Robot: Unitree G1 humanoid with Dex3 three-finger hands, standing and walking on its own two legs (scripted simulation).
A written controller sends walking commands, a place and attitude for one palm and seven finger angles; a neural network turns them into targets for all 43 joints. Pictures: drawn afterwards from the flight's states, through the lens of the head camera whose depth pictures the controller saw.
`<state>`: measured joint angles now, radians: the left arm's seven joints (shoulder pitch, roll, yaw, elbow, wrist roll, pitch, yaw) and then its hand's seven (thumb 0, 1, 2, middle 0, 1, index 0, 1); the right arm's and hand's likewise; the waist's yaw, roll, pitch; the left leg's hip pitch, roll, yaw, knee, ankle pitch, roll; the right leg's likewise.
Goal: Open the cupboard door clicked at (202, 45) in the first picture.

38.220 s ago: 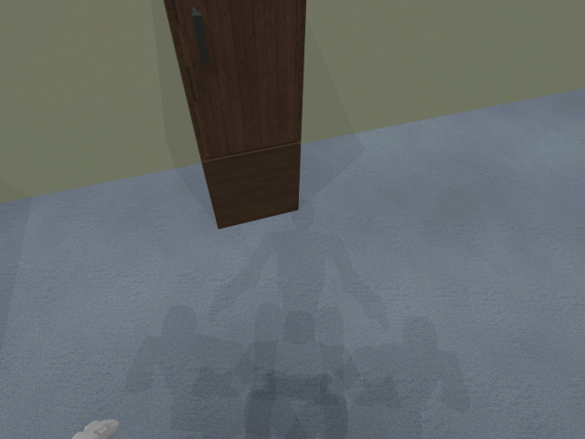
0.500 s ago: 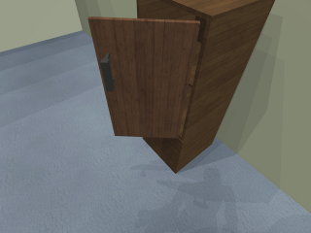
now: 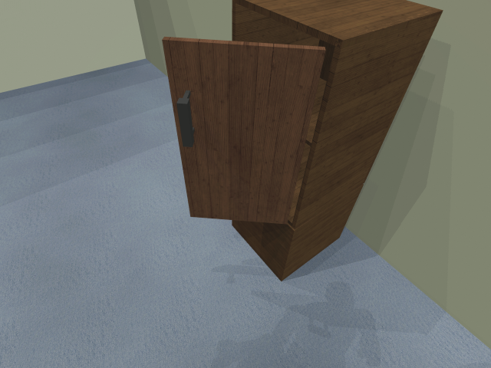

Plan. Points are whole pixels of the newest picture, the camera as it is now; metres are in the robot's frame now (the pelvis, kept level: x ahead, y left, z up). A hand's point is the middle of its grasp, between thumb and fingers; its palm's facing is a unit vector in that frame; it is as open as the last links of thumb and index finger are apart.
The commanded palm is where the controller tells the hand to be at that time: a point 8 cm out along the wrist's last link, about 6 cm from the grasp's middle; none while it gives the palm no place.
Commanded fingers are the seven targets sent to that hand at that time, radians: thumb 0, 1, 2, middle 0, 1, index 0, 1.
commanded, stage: shuffle to correct the standing spot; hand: left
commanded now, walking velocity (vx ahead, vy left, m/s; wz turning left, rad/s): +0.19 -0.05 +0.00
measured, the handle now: (187, 118) +0.63 +0.18 +0.07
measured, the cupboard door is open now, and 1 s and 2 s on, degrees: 49 49 49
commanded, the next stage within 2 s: come to a stop and stand still in 0.40 s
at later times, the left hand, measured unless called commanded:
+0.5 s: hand out of the picture +0.00 +0.15 -0.19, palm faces +0.02 -0.99 -0.11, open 7.4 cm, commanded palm none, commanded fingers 0.00 0.90 0.90 -0.20 -0.30 -0.20 -0.30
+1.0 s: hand out of the picture +0.17 +0.18 -0.18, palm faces +0.00 -0.98 -0.20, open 7.3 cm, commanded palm none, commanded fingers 0.00 0.90 0.90 -0.20 -0.30 -0.20 -0.30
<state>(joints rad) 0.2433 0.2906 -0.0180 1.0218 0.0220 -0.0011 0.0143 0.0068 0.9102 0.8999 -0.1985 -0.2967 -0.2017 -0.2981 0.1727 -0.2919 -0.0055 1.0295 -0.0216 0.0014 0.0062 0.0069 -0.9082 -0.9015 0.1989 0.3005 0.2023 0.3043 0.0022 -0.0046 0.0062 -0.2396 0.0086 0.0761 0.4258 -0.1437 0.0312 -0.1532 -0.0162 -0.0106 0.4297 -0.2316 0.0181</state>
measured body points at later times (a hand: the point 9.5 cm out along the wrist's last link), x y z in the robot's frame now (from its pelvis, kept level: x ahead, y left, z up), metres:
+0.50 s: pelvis +0.07 +0.00 -0.01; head +0.08 +0.02 +0.44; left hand +0.00 +0.20 -0.18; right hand +0.03 -0.21 -0.17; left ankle +0.06 +0.10 -0.74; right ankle +0.01 -0.12 -0.73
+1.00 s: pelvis +0.09 +0.00 -0.01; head +0.11 +0.02 +0.44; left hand +0.17 +0.23 -0.17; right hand +0.11 -0.23 -0.16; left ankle +0.08 +0.09 -0.74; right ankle +0.09 -0.12 -0.73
